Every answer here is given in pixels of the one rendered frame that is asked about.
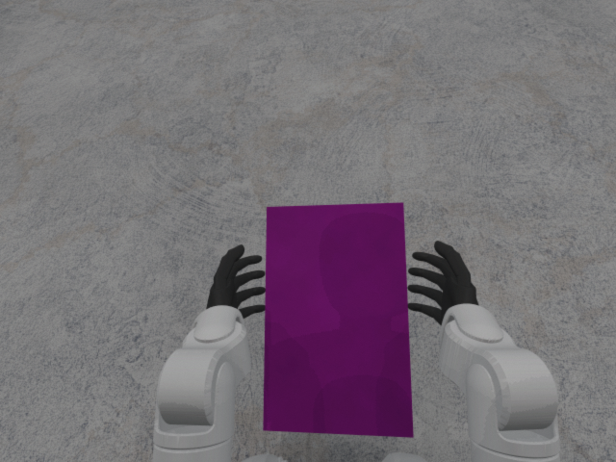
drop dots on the robot right forearm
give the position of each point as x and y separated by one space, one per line
511 395

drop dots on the right robot hand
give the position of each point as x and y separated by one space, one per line
455 281

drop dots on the robot left forearm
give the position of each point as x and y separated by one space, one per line
195 402

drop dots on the left robot hand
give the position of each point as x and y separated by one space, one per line
226 283

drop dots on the carton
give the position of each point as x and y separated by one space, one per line
337 354

